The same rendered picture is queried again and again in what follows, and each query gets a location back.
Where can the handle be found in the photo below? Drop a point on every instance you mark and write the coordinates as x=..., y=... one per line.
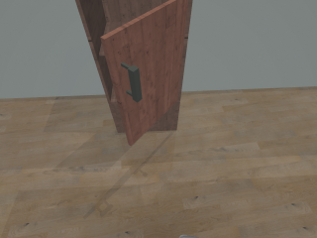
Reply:
x=135, y=82

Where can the cupboard door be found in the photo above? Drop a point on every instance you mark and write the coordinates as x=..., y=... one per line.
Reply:
x=153, y=42

